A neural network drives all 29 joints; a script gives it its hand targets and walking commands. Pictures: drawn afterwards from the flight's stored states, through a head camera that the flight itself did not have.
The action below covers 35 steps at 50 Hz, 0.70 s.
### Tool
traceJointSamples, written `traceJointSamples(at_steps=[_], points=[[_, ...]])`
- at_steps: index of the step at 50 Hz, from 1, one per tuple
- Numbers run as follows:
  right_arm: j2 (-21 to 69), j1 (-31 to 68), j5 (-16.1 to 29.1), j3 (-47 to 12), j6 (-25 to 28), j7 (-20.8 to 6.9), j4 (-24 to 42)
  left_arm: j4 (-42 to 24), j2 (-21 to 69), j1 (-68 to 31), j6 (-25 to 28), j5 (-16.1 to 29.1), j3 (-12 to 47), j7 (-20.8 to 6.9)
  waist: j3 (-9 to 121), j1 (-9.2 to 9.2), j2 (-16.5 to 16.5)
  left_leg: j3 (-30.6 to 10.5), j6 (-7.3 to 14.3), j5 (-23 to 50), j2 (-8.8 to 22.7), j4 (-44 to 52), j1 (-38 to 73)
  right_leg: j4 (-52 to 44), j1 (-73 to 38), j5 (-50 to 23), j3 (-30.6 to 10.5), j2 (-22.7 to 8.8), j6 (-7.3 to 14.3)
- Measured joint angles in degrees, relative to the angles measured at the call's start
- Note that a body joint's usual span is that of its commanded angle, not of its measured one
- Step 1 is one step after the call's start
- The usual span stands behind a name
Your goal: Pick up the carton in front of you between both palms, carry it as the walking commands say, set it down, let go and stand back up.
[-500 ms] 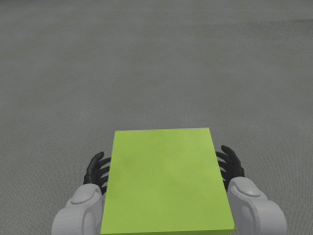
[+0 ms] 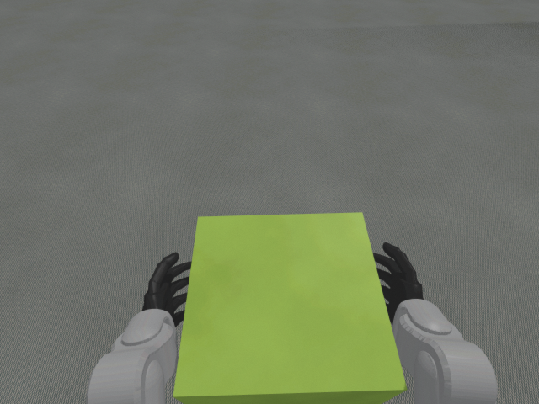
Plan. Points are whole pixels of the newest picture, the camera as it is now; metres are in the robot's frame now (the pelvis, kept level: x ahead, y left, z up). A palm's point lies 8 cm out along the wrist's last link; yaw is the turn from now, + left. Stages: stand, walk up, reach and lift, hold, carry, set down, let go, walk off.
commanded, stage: carry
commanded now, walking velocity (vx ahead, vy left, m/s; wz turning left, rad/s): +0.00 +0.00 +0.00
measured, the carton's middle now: (282, 326) +0.24 +0.00 +0.04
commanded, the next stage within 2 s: hold in 1.22 s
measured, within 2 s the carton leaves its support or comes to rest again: neither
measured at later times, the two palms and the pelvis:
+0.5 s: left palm (167, 347) +0.22 +0.15 +0.04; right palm (393, 335) +0.22 -0.15 +0.04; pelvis -0.04 +0.00 +0.01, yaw +0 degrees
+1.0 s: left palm (172, 336) +0.24 +0.15 +0.03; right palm (390, 324) +0.24 -0.15 +0.04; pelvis -0.04 +0.00 +0.00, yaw +0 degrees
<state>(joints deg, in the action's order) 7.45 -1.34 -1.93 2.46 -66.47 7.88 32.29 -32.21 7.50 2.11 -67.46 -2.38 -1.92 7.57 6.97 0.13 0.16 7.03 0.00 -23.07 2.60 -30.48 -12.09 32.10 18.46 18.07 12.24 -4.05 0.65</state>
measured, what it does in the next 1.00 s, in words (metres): stands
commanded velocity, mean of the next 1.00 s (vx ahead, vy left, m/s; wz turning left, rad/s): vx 0.00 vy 0.00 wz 0.00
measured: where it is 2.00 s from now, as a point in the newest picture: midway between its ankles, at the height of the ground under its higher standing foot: outside the picture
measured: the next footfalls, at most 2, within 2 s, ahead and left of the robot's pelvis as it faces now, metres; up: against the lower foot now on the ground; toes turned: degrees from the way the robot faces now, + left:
none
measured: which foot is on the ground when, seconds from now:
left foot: down 0.00-1.00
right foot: down 0.00-1.00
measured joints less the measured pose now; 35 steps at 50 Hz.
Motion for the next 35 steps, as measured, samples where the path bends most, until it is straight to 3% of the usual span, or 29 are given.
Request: traceJointSamples(at_steps=[5, 11, 21, 28, 35], points=[[0.1, -1.6, -1.1, -0.1, 0.3, -0.8, -4.6, 4.2, 0.1, 1.6, 0.0, -1.2, 0.1, -0.5, 3.2, -0.03, 0.2, -0.2, 0.0, -0.6, 0.0, 0.0, 1.6, 0.1, -1.6, 0.7, 0.2, 0.0, -0.2], [-0.1, 0.4, -3.4, 1.1, 3.2, -2.9, -14.6, 14.1, -0.1, -0.6, 2.5, -3.7, -0.6, -2.6, 2.4, -0.42, 0.0, -0.2, 0.2, 0.5, -0.1, 0.7, 2.4, -1.2, -2.7, -0.7, 0.2, 0.1, -0.1], [-0.2, 5.4, -6.1, 2.7, 13.1, -4.2, -23.0, 23.8, -0.3, -5.7, 13.5, -5.8, -2.6, -4.7, -3.1, -0.41, -0.4, 0.2, 0.8, 4.2, -0.6, 2.3, -0.7, -3.8, 0.0, -5.1, 0.0, -0.2, 0.3], [-0.2, 5.7, -8.5, 3.1, 20.5, -5.6, -31.8, 31.9, -0.3, -5.5, 20.9, -8.4, -3.5, -6.0, -1.5, -0.14, 0.4, 0.1, 0.7, 3.9, -0.7, 1.8, -0.4, -3.0, -0.2, -4.5, 0.0, -0.3, 0.4], [0.3, 11.4, -10.9, 7.1, 28.6, -6.9, -42.6, 42.4, 0.1, -11.1, 28.6, -11.0, -6.6, -6.5, -1.2, -0.64, 0.9, 0.3, 0.6, 4.0, -0.5, 1.5, -0.5, -2.8, -0.1, -4.7, -0.1, -0.1, 0.6]])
